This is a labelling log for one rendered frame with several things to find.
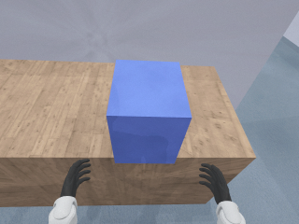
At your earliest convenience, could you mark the robot right forearm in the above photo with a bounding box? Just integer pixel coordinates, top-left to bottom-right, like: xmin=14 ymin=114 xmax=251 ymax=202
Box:
xmin=216 ymin=201 xmax=246 ymax=224

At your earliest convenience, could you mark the pedestal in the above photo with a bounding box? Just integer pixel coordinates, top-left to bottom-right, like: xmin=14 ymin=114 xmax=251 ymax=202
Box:
xmin=0 ymin=59 xmax=256 ymax=207

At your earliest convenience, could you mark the robot right hand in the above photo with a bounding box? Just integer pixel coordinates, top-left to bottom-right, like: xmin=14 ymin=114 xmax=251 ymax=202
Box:
xmin=199 ymin=163 xmax=232 ymax=204

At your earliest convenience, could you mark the robot left forearm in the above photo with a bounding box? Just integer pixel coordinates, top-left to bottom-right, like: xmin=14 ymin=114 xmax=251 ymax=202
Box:
xmin=49 ymin=196 xmax=78 ymax=224

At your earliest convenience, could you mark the carton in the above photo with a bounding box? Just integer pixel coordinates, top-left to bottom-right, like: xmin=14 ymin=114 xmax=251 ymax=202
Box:
xmin=106 ymin=60 xmax=192 ymax=164

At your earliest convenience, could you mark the robot left hand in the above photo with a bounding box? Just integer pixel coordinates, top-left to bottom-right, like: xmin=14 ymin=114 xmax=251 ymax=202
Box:
xmin=60 ymin=159 xmax=91 ymax=198

